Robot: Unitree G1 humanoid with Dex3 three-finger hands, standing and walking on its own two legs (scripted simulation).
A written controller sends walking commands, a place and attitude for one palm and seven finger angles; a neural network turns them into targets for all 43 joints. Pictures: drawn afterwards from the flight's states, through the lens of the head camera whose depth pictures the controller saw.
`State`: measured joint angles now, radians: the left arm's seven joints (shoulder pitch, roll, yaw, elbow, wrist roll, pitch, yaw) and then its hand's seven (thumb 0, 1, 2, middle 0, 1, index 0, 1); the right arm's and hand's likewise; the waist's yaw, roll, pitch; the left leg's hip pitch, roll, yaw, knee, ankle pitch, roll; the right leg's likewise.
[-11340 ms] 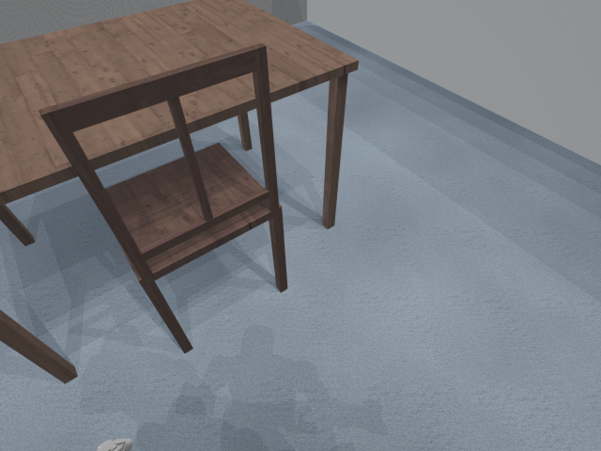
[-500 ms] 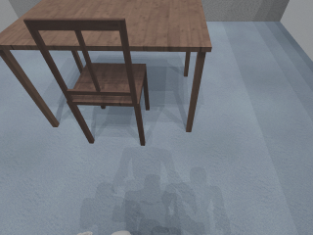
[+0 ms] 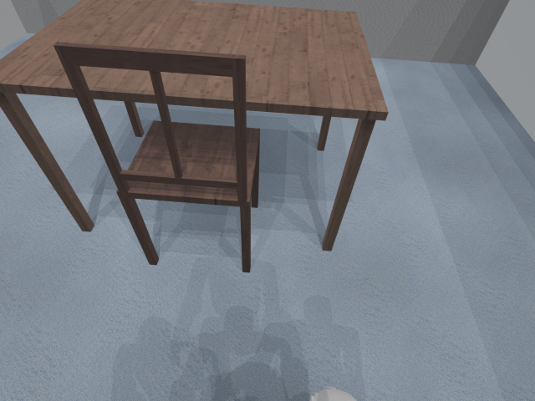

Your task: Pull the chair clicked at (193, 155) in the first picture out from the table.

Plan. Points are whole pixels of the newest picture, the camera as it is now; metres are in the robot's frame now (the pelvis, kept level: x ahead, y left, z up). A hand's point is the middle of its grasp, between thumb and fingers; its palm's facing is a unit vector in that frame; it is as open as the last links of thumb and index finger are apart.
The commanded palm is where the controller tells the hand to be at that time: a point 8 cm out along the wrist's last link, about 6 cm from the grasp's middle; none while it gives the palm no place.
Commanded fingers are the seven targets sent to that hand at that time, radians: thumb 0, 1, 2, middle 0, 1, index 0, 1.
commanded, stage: take the last steps up to it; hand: left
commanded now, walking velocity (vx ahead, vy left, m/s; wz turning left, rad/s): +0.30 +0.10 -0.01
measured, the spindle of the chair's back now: (168, 130) +0.76 +0.30 -0.06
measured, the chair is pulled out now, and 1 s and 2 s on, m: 0.00 0.00 0.00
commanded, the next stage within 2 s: come to a stop and stand still in 0.64 s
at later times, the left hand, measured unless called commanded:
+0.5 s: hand (173, 356) +0.23 +0.18 -0.16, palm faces +0.09 -0.96 -0.26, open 7.1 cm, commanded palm none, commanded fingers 0.00 0.90 0.90 -0.20 -0.30 -0.20 -0.30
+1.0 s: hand (151, 296) +0.35 +0.26 -0.19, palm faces +0.05 -0.98 -0.20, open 7.4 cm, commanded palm none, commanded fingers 0.00 0.90 0.90 -0.20 -0.30 -0.20 -0.30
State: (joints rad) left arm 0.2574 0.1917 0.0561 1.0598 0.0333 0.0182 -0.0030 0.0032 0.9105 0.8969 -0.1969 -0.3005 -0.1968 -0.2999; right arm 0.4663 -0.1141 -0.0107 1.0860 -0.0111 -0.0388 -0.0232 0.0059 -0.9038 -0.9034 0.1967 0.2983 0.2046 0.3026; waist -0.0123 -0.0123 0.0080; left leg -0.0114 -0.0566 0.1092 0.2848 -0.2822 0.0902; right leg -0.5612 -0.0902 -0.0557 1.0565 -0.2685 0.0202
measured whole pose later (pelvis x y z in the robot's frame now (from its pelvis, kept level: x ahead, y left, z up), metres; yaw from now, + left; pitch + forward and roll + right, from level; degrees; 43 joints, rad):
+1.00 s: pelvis +0.33 +0.08 +0.00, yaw +0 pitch +0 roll -1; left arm 0.21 0.19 0.05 1.05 0.02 0.04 0.05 0.00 0.91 0.90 -0.20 -0.30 -0.20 -0.30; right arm 0.13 -0.14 -0.03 1.02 -0.01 0.00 -0.05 -0.01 -0.93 -0.90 0.20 0.30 0.21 0.30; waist 0.01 -0.04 0.11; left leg -0.23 0.04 0.16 0.44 -0.21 0.05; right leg -0.45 -0.01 0.00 1.06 -0.46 0.04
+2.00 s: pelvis +0.26 -0.02 +0.00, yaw -1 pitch -1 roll +0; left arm 0.32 0.12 0.01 1.16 0.01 0.01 0.03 0.00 0.91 0.90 -0.20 -0.30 -0.20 -0.30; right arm 0.33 -0.12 -0.02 1.14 -0.01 0.02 -0.03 0.00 -0.91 -0.90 0.19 0.30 0.20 0.30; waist 0.00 0.01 0.03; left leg -0.14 0.03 0.04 0.38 -0.22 -0.02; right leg -0.22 0.02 -0.04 0.39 -0.15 -0.04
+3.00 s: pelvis +0.30 +0.01 +0.00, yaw -1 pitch -1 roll +1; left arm 0.26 0.15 0.00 1.11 0.01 -0.01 0.04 0.00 0.91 0.90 -0.20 -0.30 -0.20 -0.30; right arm 0.26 -0.18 0.01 1.11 -0.01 -0.03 -0.04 0.01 -0.91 -0.90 0.20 0.30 0.20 0.30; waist 0.00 0.01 0.04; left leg -0.11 -0.02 0.05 0.43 -0.31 0.03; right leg -0.20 -0.03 -0.02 0.49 -0.27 0.01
